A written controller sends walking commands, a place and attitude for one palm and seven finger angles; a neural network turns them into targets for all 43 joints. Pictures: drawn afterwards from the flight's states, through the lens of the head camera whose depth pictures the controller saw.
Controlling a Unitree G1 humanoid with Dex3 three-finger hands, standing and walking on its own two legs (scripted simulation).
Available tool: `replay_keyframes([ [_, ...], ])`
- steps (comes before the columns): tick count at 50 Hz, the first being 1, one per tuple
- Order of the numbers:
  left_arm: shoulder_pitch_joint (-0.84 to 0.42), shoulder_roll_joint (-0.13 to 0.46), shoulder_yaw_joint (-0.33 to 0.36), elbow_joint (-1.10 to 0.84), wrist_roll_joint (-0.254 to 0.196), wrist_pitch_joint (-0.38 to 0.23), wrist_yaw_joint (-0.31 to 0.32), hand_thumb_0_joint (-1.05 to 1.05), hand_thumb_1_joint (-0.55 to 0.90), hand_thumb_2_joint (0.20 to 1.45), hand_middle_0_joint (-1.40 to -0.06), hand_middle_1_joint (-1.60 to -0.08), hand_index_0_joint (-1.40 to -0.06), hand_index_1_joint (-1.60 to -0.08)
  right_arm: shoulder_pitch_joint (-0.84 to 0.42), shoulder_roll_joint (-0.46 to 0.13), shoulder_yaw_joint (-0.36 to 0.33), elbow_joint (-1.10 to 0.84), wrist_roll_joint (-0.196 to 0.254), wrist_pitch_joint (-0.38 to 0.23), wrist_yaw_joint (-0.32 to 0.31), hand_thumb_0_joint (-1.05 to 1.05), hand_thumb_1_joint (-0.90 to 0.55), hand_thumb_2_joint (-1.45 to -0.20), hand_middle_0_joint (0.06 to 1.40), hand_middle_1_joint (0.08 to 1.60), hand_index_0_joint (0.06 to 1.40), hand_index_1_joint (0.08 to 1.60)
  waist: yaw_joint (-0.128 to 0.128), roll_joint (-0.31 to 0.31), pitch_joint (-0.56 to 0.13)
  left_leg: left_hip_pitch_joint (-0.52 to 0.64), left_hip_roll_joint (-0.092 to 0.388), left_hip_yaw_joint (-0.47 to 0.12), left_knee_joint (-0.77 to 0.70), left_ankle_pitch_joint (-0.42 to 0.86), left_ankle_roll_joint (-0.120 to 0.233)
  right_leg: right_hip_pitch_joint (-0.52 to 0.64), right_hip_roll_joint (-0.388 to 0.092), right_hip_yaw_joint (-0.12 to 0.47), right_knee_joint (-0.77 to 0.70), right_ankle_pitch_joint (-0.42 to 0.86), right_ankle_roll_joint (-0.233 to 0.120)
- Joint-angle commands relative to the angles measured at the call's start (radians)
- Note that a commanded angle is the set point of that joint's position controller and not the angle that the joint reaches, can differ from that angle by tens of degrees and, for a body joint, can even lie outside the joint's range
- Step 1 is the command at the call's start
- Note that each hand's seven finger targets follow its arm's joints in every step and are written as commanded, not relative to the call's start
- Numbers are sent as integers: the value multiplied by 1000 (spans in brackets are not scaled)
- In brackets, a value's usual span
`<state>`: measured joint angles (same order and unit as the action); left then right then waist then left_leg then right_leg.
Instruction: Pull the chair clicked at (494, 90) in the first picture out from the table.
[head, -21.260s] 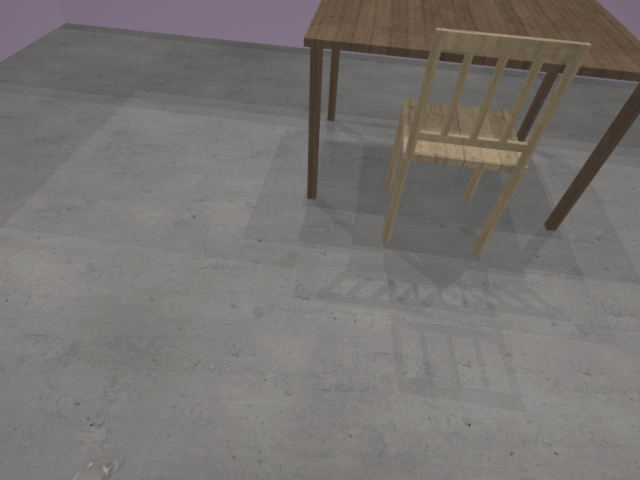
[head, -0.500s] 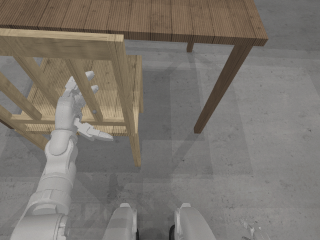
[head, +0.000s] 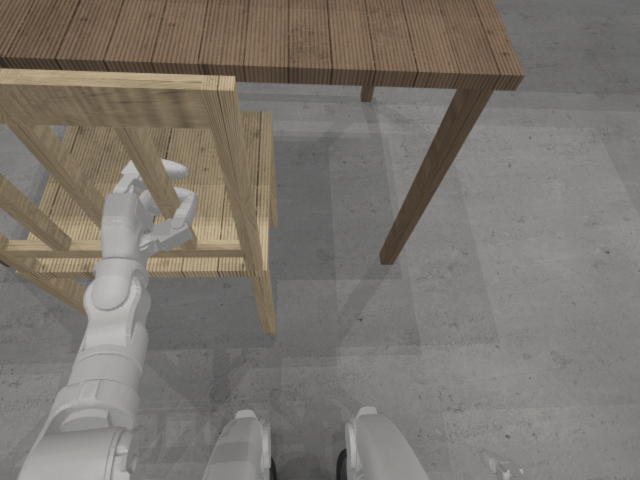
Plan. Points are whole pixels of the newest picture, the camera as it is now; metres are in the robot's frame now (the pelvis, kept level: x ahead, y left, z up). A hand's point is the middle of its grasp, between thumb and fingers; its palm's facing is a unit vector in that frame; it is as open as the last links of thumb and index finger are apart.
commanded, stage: hook a spindle and tug to test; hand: left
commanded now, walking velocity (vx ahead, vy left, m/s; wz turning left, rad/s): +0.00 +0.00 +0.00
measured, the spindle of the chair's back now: (87, 196) +0.46 +0.28 +0.02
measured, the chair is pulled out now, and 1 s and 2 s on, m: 0.00 0.05 0.18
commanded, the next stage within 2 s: step backward, pulling the chair out in 0.64 s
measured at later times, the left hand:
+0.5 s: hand (178, 237) +0.40 +0.16 +0.03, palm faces +0.01 -1.00 -0.01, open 5.5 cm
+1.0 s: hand (183, 249) +0.38 +0.15 +0.04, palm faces +0.10 -0.99 -0.05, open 5.2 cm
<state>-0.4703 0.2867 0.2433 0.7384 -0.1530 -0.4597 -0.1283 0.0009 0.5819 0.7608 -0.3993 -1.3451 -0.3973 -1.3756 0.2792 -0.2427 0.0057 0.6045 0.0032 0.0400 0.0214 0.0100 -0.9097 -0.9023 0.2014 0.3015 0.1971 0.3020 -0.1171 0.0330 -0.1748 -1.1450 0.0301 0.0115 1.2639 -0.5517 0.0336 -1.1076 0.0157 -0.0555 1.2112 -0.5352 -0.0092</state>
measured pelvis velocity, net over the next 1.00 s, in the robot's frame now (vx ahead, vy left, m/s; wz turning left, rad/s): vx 0.03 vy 0.01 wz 0.00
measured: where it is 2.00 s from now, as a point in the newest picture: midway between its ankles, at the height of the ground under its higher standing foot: outside the picture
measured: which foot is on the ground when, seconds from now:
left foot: down 0.00-1.00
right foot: down 0.00-1.00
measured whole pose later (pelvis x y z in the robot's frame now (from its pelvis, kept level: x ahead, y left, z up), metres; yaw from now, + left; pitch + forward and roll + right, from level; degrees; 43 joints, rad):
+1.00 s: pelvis +0.03 +0.01 +0.08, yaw +0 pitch +14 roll -2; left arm -0.24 0.17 0.09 0.67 -0.11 -0.21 0.08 0.04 0.75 0.82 -0.25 -1.07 -0.44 -1.44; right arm 0.27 -0.21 0.03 0.54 0.06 0.14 -0.10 0.01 -0.91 -0.90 0.20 0.30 0.20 0.30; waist -0.08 0.00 -0.08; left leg -0.63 0.01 0.05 0.79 -0.40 0.04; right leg -0.63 0.01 -0.02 0.77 -0.35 0.02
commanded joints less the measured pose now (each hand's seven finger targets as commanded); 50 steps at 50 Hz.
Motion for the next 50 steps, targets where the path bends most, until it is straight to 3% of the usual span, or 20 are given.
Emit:
replay_keyframes([
  [1,-189,139,13,-230,-5,-82,-24,0,900,900,-500,-1450,-500,-1450,66,-158,-61,-97,-4,-28,-8,0,-900,-900,200,300,200,300,21,43,-445,370,-10,-52,-146,441,-21,222,12,24,-132,368,-18],
  [7,-127,130,3,-265,-5,-72,-21,0,900,900,-500,-1450,-500,-1450,62,-162,-63,-111,-5,-23,-3,0,-900,-900,200,300,200,300,31,68,-445,408,-4,-62,-151,499,-28,199,12,13,-120,382,-23],
  [11,-90,82,-38,-317,-5,-62,-19,0,900,900,-500,-1450,-500,-1450,60,-154,-65,-122,-4,-20,2,0,-900,-900,200,300,200,300,30,63,-460,431,-1,-60,-151,549,-29,214,10,11,-119,418,-18],
  [15,38,78,-35,-374,-15,-51,-19,0,900,900,-500,-1450,-500,-1450,55,-148,-68,-142,0,-18,7,0,-900,-900,200,300,200,300,54,55,-475,453,2,-56,-158,623,-31,256,10,13,-123,472,-18],
  [18,57,41,-77,-422,-13,-50,-18,0,900,900,-500,-1450,-500,-1450,52,-144,-68,-145,0,-19,9,0,-900,-900,200,300,200,300,43,64,-462,476,7,-62,-156,649,-32,230,10,9,-123,468,-15],
  [21,94,43,-73,-447,-18,-52,-10,0,900,900,-500,-1450,-500,-1450,47,-143,-70,-150,0,-20,9,0,-900,-900,200,300,200,300,42,26,-440,452,5,-60,-157,629,-29,252,11,9,-127,478,-13],
  [28,148,45,-73,-506,-18,-59,-12,0,900,900,-500,-1450,-500,-1450,31,-139,-72,-150,-3,-32,4,0,-900,-900,200,300,200,300,55,65,-449,463,1,-57,-147,645,-31,251,5,11,-115,491,-17],
  [35,76,28,-98,-493,-14,-54,-13,0,900,900,-500,-1450,-500,-1450,13,-140,-68,-137,-5,-40,-8,0,-900,-900,200,300,200,300,29,35,-412,418,-5,-60,-133,555,-27,220,3,11,-112,449,-14],
  [36,85,42,-81,-474,-11,-53,-13,0,900,900,-500,-1450,-500,-1450,10,-142,-68,-140,-4,-41,-10,0,-900,-900,200,300,200,300,37,31,-400,403,-8,-61,-137,526,-28,220,3,10,-111,425,-16],
  [37,23,9,-125,-472,-7,-55,-13,0,900,900,-500,-1450,-500,-1450,7,-141,-65,-134,-6,-44,-12,0,-900,-900,200,300,200,300,14,39,-396,399,-9,-64,-127,516,-24,195,3,10,-106,418,-16],
  [38,-136,336,20,-668,95,46,109,0,900,900,-500,-1450,-500,-1450,52,-134,-65,-208,43,26,-53,0,-900,-900,200,300,200,300,83,80,-668,720,4,-25,-342,470,-9,627,-60,117,-308,484,-27],
  [39,-100,220,-52,-667,95,107,155,0,900,900,-500,-1450,-500,-1450,52,-114,-65,-233,48,36,-83,0,-900,-900,200,300,200,300,56,131,-609,770,-15,-12,-379,503,-4,665,-62,114,-363,613,-22],
  [40,-39,165,-83,-646,91,142,176,0,900,900,-500,-1450,-500,-1450,67,-111,-63,-233,51,37,-97,0,-900,-900,200,300,200,300,52,98,-567,756,-10,-20,-393,533,-5,672,-72,104,-371,677,-18],
  [41,40,147,-89,-575,99,181,190,0,900,900,-500,-1450,-500,-1450,31,-106,-53,-225,53,48,-109,0,-900,-900,200,300,200,300,56,125,-517,734,2,-28,-409,582,-5,652,-82,110,-366,720,-18],
  [43,135,81,-142,-387,106,248,205,0,900,900,-500,-1450,-500,-1450,22,-105,-37,-188,59,72,-124,0,-900,-900,200,300,200,300,52,27,-369,666,27,-45,-457,567,-2,670,-92,115,-408,748,-3],
  [44,112,66,-164,-344,107,264,210,0,900,900,-500,-1450,-500,-1450,23,-109,-34,-179,61,82,-127,0,-900,-900,200,300,200,300,47,-44,-300,655,41,-45,-491,503,5,687,-99,115,-451,716,13],
  [45,91,71,-166,-304,112,273,218,0,900,900,-500,-1450,-500,-1450,19,-117,-31,-168,58,87,-136,0,-900,-900,200,300,200,300,45,-58,-255,647,52,-50,-520,521,7,705,-104,113,-464,748,15],
  [46,48,69,-171,-290,109,265,221,0,900,900,-500,-1450,-500,-1450,19,-120,-31,-158,57,87,-144,0,-900,-900,200,300,200,300,45,-41,-243,672,64,-55,-541,597,5,715,-112,111,-471,808,16],
  [48,-9,84,-159,-239,117,243,230,0,900,900,-500,-1450,-500,-1450,31,-124,-31,-135,48,82,-156,0,-900,-900,200,300,200,300,53,72,-242,774,95,-74,-581,809,-1,715,-114,108,-478,853,15],
  [50,-18,42,-193,-175,119,231,224,0,900,900,-500,-1450,-500,-1450,34,-119,-33,-113,41,81,-154,0,-900,-900,200,300,200,300,56,139,-223,875,136,-106,-607,945,6,687,-98,99,-496,711,17],
])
